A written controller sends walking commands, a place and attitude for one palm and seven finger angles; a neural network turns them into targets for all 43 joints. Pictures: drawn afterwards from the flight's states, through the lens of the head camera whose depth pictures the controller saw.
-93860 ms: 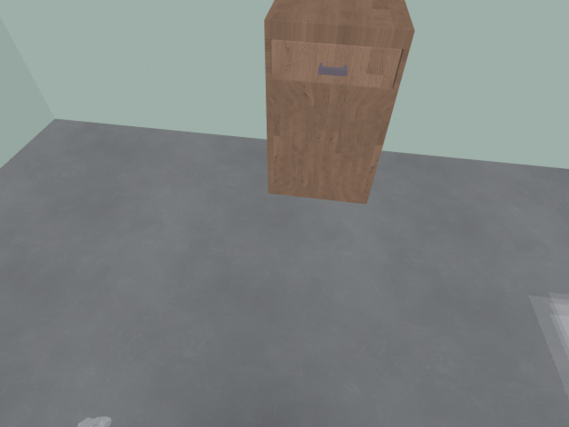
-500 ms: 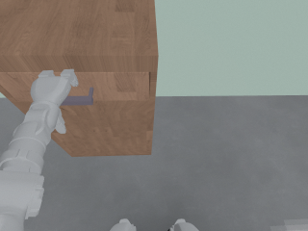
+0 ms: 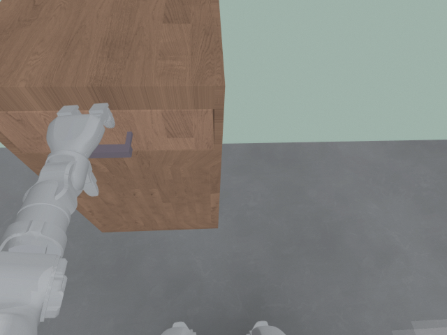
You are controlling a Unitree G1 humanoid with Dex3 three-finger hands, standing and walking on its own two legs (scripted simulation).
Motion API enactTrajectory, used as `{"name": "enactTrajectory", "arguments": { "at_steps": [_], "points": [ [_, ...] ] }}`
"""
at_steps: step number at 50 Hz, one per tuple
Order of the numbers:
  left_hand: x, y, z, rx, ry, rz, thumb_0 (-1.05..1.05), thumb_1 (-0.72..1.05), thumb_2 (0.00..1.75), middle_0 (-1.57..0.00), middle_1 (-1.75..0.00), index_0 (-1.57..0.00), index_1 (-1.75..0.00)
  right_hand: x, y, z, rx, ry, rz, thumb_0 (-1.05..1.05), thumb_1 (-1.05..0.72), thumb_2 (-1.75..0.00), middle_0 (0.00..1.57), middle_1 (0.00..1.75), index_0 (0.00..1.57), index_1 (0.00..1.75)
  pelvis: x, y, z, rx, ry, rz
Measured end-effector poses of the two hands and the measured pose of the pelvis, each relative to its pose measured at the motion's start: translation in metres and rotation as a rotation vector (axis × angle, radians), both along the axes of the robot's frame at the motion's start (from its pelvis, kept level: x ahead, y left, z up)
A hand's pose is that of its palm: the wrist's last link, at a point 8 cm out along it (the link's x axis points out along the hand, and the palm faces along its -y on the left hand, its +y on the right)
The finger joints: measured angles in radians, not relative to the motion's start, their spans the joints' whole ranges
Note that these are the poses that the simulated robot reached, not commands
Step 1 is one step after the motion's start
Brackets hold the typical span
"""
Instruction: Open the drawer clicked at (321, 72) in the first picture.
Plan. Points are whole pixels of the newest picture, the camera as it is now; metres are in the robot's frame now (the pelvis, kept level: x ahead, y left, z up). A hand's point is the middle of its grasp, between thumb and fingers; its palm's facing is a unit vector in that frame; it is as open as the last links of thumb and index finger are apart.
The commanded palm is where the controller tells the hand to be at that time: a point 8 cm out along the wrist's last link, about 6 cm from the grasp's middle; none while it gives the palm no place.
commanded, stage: re-aim the fingers above the handle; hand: left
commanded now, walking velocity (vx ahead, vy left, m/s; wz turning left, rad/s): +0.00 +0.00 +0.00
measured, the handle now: (108, 143) +0.51 +0.25 -0.04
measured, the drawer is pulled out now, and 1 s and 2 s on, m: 0.00 0.00 0.00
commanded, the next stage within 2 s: lower the fingers behind the handle in 0.30 s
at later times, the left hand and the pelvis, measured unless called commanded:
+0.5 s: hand (84, 152) +0.45 +0.26 +0.02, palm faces -0.07 -0.02 -1.00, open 13.8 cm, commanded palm +0.44 +0.26 +0.07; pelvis -0.01 +0.00 +0.00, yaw +0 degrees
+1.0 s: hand (91, 163) +0.45 +0.26 -0.02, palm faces -0.07 -0.03 -1.00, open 13.8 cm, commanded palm +0.44 +0.26 +0.03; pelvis -0.01 +0.00 -0.02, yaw +0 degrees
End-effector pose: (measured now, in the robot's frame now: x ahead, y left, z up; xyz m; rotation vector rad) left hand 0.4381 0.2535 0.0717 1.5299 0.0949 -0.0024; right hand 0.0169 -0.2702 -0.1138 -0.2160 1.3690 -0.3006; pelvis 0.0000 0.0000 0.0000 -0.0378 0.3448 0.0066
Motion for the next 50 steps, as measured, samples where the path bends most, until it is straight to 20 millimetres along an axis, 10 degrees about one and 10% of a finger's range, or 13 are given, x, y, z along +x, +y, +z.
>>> {"name": "enactTrajectory", "arguments": {
  "at_steps": [50],
  "points": [
    [-0.004,0.009,-0.037,0.016,0.009,0.039,0.00,-0.49,0.30,-0.32,-1.20,-0.32,-1.20,-0.018,0.004,-0.015,-0.014,0.031,0.007,0.00,-0.91,-0.90,0.20,0.30,0.20,0.30,-0.013,0.004,-0.018,-0.012,0.052,-0.001]
  ]
}}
